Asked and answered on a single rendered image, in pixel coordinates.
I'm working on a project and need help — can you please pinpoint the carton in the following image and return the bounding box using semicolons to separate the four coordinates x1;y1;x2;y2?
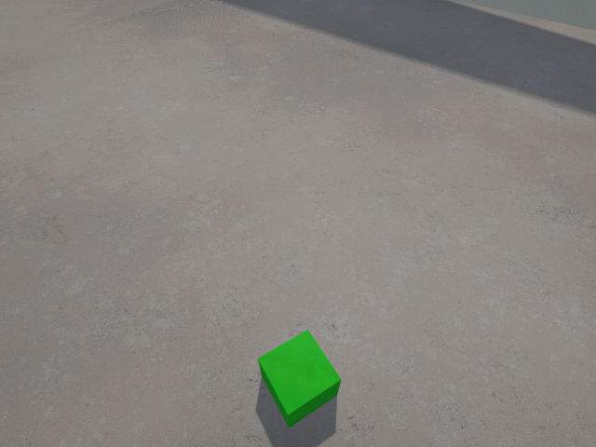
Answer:
258;330;342;428

